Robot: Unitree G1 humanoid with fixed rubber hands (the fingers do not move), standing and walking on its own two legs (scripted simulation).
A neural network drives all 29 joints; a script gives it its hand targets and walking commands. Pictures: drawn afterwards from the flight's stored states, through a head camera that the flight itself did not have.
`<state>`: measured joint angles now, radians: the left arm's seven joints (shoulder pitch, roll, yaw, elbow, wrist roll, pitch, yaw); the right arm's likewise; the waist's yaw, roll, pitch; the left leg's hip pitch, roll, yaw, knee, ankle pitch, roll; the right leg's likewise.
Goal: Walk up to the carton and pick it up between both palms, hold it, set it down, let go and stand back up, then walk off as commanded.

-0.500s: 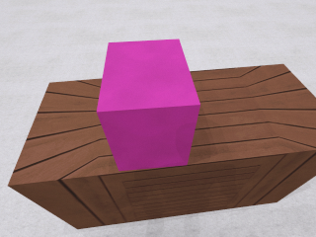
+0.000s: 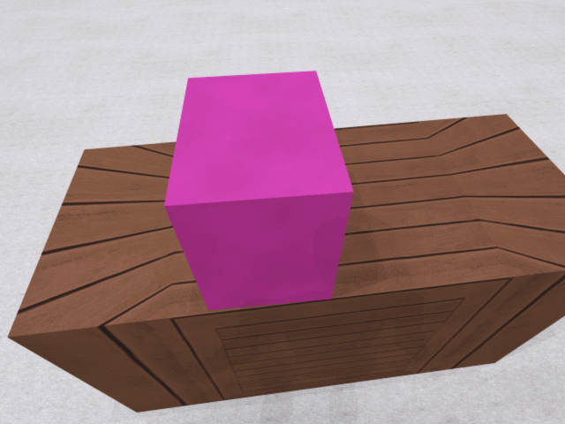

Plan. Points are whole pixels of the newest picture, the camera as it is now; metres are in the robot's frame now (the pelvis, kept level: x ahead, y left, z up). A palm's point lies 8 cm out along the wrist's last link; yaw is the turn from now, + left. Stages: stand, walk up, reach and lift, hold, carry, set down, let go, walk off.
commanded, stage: stand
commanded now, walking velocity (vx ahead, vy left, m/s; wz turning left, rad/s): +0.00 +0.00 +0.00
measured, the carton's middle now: (261, 191) +0.48 +0.05 +0.03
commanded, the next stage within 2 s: walk off in 0.48 s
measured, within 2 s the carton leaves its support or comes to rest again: neither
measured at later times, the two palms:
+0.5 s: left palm out of the picture +0.07 +0.29 -0.11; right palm out of the picture +0.06 -0.30 -0.13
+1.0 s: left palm out of the picture +0.03 +0.28 -0.12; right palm out of the picture +0.03 -0.36 -0.17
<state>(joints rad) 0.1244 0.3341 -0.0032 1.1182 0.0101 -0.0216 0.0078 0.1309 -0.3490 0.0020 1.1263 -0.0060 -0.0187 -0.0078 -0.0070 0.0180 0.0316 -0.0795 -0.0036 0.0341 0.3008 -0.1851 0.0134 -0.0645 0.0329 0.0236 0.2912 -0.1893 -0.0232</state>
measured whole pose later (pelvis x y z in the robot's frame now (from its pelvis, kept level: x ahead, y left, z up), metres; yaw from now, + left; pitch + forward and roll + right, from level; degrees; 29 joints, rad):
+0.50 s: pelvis +0.00 -0.01 +0.00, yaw +0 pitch -2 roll +0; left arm 0.12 0.33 0.00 1.12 0.01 -0.02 0.01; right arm 0.13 -0.35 0.00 1.13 -0.01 -0.02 -0.01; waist -0.01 0.02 0.04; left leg -0.07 0.01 0.03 0.30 -0.19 0.00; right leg -0.06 0.04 0.02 0.28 -0.19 -0.04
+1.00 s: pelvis -0.08 -0.05 -0.05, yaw +0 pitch -2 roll +2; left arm 0.14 0.42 0.07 0.84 0.01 0.04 0.01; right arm 0.12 -0.43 -0.07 0.78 -0.03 0.07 -0.03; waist -0.02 0.05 0.21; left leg -0.44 0.04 0.00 0.77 -0.30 -0.04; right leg -0.35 0.04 0.12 0.84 -0.46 -0.02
